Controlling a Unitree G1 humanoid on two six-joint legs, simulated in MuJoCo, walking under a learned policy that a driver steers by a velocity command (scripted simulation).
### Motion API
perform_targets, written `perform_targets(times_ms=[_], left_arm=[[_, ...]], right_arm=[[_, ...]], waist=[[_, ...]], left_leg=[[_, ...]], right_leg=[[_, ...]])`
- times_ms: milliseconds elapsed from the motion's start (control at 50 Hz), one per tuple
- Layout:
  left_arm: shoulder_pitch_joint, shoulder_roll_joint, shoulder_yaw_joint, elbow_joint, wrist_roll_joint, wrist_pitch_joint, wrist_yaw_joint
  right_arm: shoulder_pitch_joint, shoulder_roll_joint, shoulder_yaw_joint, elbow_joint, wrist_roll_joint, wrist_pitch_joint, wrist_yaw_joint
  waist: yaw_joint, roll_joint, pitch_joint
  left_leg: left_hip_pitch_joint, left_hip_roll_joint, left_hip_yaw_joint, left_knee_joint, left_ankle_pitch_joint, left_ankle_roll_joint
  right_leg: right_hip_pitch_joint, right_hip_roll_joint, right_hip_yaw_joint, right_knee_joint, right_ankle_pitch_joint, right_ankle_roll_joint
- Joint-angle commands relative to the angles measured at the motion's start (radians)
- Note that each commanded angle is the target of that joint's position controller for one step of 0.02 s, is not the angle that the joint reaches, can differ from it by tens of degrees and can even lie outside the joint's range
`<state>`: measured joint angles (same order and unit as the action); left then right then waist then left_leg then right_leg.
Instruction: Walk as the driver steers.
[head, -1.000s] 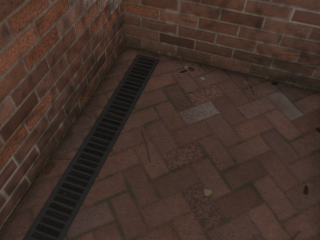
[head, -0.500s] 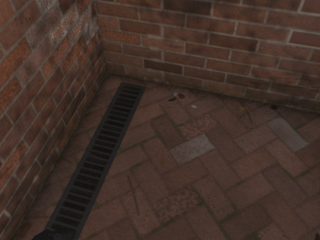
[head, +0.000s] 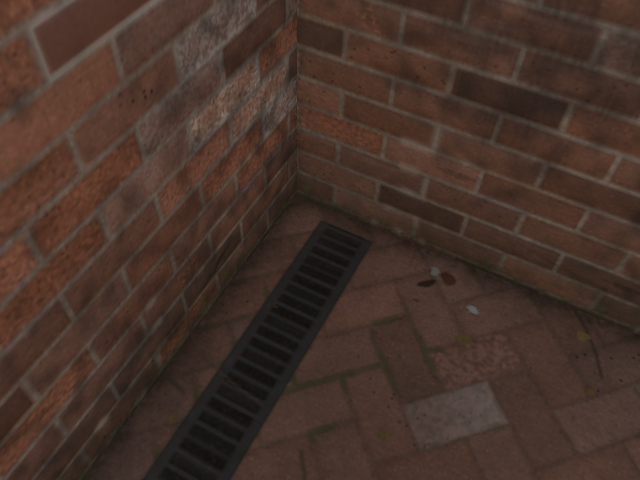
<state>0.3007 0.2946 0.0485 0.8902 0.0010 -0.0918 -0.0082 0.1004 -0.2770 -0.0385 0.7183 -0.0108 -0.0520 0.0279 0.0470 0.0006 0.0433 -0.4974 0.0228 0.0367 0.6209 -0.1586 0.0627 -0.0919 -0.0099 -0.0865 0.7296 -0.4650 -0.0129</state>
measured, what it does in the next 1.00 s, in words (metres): walks ahead, turning right: right foot, then left foot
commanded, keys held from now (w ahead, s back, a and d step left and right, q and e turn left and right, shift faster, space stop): w+e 1.00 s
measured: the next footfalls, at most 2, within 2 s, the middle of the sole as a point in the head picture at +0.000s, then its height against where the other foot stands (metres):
right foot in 0.50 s outside the picture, level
left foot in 0.92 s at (389, 377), level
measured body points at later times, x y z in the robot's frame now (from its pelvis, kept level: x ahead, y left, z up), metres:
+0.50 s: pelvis +0.26 -0.07 +0.00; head +0.29 -0.08 +0.45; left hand +0.51 +0.15 -0.08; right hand +0.24 -0.36 -0.13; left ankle +0.11 +0.10 -0.71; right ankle +0.35 -0.18 -0.72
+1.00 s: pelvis +0.48 -0.13 +0.01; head +0.51 -0.16 +0.46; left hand +0.77 +0.04 -0.07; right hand +0.57 -0.46 -0.06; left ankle +0.64 -0.09 -0.72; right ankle +0.36 -0.19 -0.66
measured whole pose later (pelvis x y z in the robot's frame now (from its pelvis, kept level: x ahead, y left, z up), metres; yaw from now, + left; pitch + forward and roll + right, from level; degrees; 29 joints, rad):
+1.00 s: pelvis +0.48 -0.13 +0.01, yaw -31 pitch +2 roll +2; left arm 0.11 0.33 0.05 0.73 -0.01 -0.06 0.04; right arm -0.01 -0.28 0.00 0.67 -0.06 -0.11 -0.07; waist 0.05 -0.01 0.04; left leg -0.43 -0.04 0.01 0.42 -0.04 0.02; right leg -0.39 0.10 0.16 1.07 -0.55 0.01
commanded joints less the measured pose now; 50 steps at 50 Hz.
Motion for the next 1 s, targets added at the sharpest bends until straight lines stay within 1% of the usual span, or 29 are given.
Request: perform_targets(times_ms=[20,40,60,80,140,180,280,380,440,460,480,500,520,540,560,600,640,680,720,760,840,860,880,900,920,940,960,980,1000], left_arm=[[-0.013,0.154,0.012,-0.069,-0.054,-0.059,-0.015],[-0.078,0.145,0.009,-0.096,-0.062,-0.056,-0.012],[-0.116,0.132,0.008,-0.106,-0.043,-0.043,-0.006],[-0.1,0.129,0.015,-0.095,-0.033,-0.027,0.002],[-0.05,0.064,0.003,-0.08,-0.03,0.012,0.004],[-0.078,0.06,0.006,-0.095,-0.027,0.024,0.009],[-0.202,0.064,0.015,-0.158,-0.009,0.025,-0.017],[-0.296,0.064,0.01,-0.233,-0.007,0.041,-0.067],[-0.238,0.102,0.022,-0.24,-0.013,0.044,-0.089],[-0.158,0.126,0.036,-0.221,-0.026,0.041,-0.083],[0.008,0.173,0.067,-0.164,-0.013,0.041,-0.07],[0.179,0.268,0.107,-0.119,-0.007,0.047,-0.045],[0.147,0.376,0.114,-0.131,0.004,0.054,-0.024],[0.133,0.289,0.099,-0.17,0.011,0.032,-0.025],[0.101,0.234,0.084,-0.174,0.004,0.019,-0.023],[-0.023,0.18,0.06,-0.191,0.006,0.015,-0.004],[-0.065,0.162,0.044,-0.195,0.012,0.021,0.017],[-0.089,0.164,0.041,-0.178,-0.018,0.01,0.027],[-0.109,0.188,0.044,-0.173,-0.027,0.004,0.039],[-0.087,0.208,0.054,-0.162,-0.025,0.007,0.044],[-0.067,0.192,0.064,-0.152,-0.022,0.01,0.047],[-0.131,0.188,0.07,-0.183,-0.01,0.015,0.059],[-0.21,0.163,0.063,-0.209,0.0,0.01,0.073],[-0.234,0.135,0.051,-0.226,-0.012,0.004,0.069],[-0.272,0.101,0.034,-0.247,-0.013,0.0,0.062],[-0.173,0.002,0.0,-0.254,0.005,0.006,0.056],[-0.042,0.055,-0.011,-0.248,-0.014,0.014,0.049],[-0.048,0.169,0.012,-0.212,-0.024,0.028,0.047],[-0.118,0.206,0.024,-0.21,-0.015,0.046,0.051]], right_arm=[[0.337,-0.19,-0.053,0.004,-0.017,-0.003,-0.023],[0.292,-0.158,-0.042,0.016,-0.01,-0.005,-0.025],[0.223,-0.136,-0.03,0.009,-0.009,-0.013,-0.023],[0.169,-0.103,-0.021,0.004,-0.016,-0.027,-0.022],[0.148,-0.115,-0.019,0.033,-0.02,-0.043,-0.023],[0.154,-0.123,-0.022,0.049,-0.022,-0.053,-0.027],[0.17,-0.148,-0.023,0.078,-0.016,-0.051,-0.05],[0.196,-0.196,-0.032,0.114,0.0,-0.017,-0.062],[0.166,-0.211,-0.034,0.115,0.008,0.009,-0.074],[0.159,-0.204,-0.033,0.101,-0.002,0.019,-0.078],[0.14,-0.234,-0.044,0.083,-0.004,0.016,-0.081],[0.163,-0.206,-0.031,0.055,-0.012,0.003,-0.079],[0.254,-0.024,0.026,0.003,-0.031,-0.047,-0.05],[0.191,-0.099,0.013,0.013,0.028,-0.086,-0.029],[0.048,-0.174,-0.003,-0.012,0.059,-0.106,-0.019],[-0.021,-0.182,-0.005,-0.03,-0.009,-0.114,-0.027],[0.015,-0.19,-0.014,-0.035,-0.042,-0.086,-0.031],[0.015,-0.135,-0.003,-0.051,-0.025,-0.075,-0.033],[-0.056,-0.097,0.013,-0.09,-0.022,-0.074,-0.04],[-0.119,-0.088,0.02,-0.119,-0.031,-0.065,-0.036],[-0.189,-0.13,0.015,-0.148,-0.002,-0.061,-0.044],[-0.195,-0.167,0.008,-0.15,-0.012,-0.075,-0.066],[-0.219,-0.148,0.012,-0.163,-0.019,-0.082,-0.098],[-0.109,-0.15,0.011,-0.141,-0.024,-0.09,-0.11],[0.036,-0.164,0.005,-0.096,-0.044,-0.096,-0.116],[0.11,-0.208,0.0,-0.065,-0.057,-0.09,-0.112],[0.111,-0.187,-0.012,-0.047,-0.062,-0.067,-0.106],[0.087,-0.141,-0.009,-0.065,-0.061,-0.047,-0.1],[0.045,-0.125,-0.009,-0.073,-0.053,-0.036,-0.102]], waist=[[-0.181,0.178,-0.312],[-0.161,0.115,-0.189],[-0.132,0.036,-0.118],[-0.101,0.071,-0.082],[-0.052,0.09,-0.05],[-0.05,0.083,-0.023],[-0.083,0.076,0.005],[-0.11,0.071,0.06],[-0.053,0.124,0.036],[-0.016,0.123,-0.014],[0.056,0.086,-0.089],[0.121,-0.048,-0.187],[-0.005,-0.349,-0.29],[0.046,-0.202,-0.399],[0.08,-0.135,-0.252],[0.013,-0.018,-0.133],[-0.047,-0.019,-0.128],[-0.087,-0.012,-0.094],[-0.078,-0.035,-0.058],[-0.044,-0.052,-0.083],[-0.01,-0.096,-0.079],[-0.033,-0.082,-0.091],[-0.037,-0.09,-0.135],[-0.09,-0.097,-0.198],[-0.142,-0.076,-0.282],[-0.095,0.158,-0.394],[-0.045,0.29,-0.5],[-0.071,0.14,-0.472],[-0.081,0.072,-0.357]], left_leg=[[0.773,0.372,-0.718,-0.365,-0.243,0.257],[0.658,0.34,-0.548,-0.359,-0.205,0.2],[0.518,0.305,-0.416,-0.369,-0.066,0.169],[0.42,0.268,-0.319,-0.406,0.004,0.154],[0.316,0.24,-0.17,-0.479,0.108,0.143],[0.314,0.226,-0.085,-0.504,0.136,0.132],[0.374,0.203,0.052,-0.508,0.183,0.094],[0.539,0.275,0.1,-0.462,0.218,0.073],[0.583,0.298,0.144,-0.313,0.534,0.038],[0.584,0.285,0.163,-0.182,0.654,0.023],[0.531,0.233,0.195,0.016,0.749,-0.006],[0.297,0.177,0.193,0.337,0.485,-0.048],[-0.156,-0.037,0.084,0.702,-0.438,-0.112],[-0.285,-0.062,-0.137,0.836,-0.473,-0.094],[-0.372,-0.008,-0.157,0.794,-0.33,-0.061],[-0.238,0.07,-0.131,0.61,-0.157,-0.065],[-0.091,0.079,-0.128,0.541,-0.113,-0.089],[-0.021,0.046,-0.086,0.411,-0.098,-0.113],[0.025,-0.003,-0.036,0.21,-0.018,-0.132],[0.104,-0.037,-0.031,0.02,0.112,-0.142],[0.109,-0.023,-0.113,-0.15,0.189,-0.118],[0.148,-0.03,-0.109,-0.175,0.222,-0.096],[0.189,-0.033,-0.093,-0.204,0.258,-0.078],[0.319,-0.032,-0.079,-0.28,0.331,-0.045],[0.54,0.054,-0.14,-0.269,0.448,0.007],[0.817,0.289,-0.337,-0.13,0.98,0.111],[0.894,0.467,-0.544,-0.137,0.944,0.286],[0.787,0.462,-0.524,-0.193,0.721,0.288],[0.647,0.4,-0.421,-0.237,0.543,0.239]], right_leg=[[-0.659,0.009,0.192,0.661,-0.098,-0.026],[-0.691,-0.039,0.174,0.641,-0.032,-0.033],[-0.659,-0.082,0.162,0.566,0.062,-0.022],[-0.589,-0.117,0.186,0.476,0.13,-0.017],[-0.532,-0.112,0.196,0.459,0.212,0.014],[-0.588,-0.109,0.209,0.393,0.299,0.03],[-0.573,-0.072,0.14,0.095,0.543,0.045],[-0.584,-0.073,0.097,-0.053,0.451,-0.002],[-0.484,-0.043,0.037,-0.068,0.267,-0.069],[-0.388,-0.002,-0.004,-0.093,0.226,-0.087],[-0.186,0.066,-0.029,-0.161,0.292,-0.107],[0.126,0.002,0.155,-0.182,0.325,-0.164],[0.461,-0.229,0.725,-0.275,0.205,-0.36],[0.531,-0.329,1.008,-0.469,0.065,-0.406],[0.458,-0.285,0.839,-0.48,0.144,-0.342],[0.186,-0.22,0.571,-0.446,0.543,-0.278],[0.04,-0.177,0.457,-0.458,0.827,-0.266],[-0.089,-0.12,0.355,-0.462,0.957,-0.241],[-0.187,-0.062,0.29,-0.465,0.953,-0.206],[-0.205,-0.033,0.283,-0.442,0.813,-0.162],[-0.121,-0.086,0.423,-0.406,0.592,-0.125],[-0.114,-0.07,0.437,-0.35,0.682,-0.101],[-0.101,-0.05,0.412,-0.24,0.83,-0.091],[-0.123,-0.025,0.411,-0.144,0.904,-0.066],[-0.232,0.0,0.41,0.031,0.823,-0.028],[-0.446,0.097,0.345,0.304,0.037,0.014],[-0.598,0.084,0.284,0.512,-0.272,0.04],[-0.609,0.02,0.265,0.627,-0.207,0.06],[-0.612,-0.012,0.235,0.643,-0.137,0.07]])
